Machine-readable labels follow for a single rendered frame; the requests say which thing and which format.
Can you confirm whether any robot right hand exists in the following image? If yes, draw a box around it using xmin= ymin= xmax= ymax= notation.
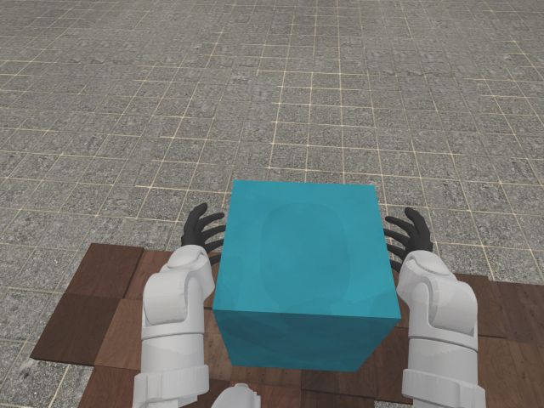
xmin=383 ymin=207 xmax=433 ymax=273

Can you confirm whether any left robot forearm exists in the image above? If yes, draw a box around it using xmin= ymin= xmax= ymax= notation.
xmin=132 ymin=245 xmax=215 ymax=408

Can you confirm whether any right robot forearm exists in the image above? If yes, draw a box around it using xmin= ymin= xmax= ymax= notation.
xmin=396 ymin=250 xmax=486 ymax=408

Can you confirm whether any carton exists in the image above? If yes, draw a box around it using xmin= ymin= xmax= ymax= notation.
xmin=212 ymin=180 xmax=401 ymax=372

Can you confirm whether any left robot thigh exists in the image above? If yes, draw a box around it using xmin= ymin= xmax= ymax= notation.
xmin=211 ymin=387 xmax=261 ymax=408

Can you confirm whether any robot left hand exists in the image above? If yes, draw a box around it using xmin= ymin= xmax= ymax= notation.
xmin=181 ymin=202 xmax=226 ymax=267

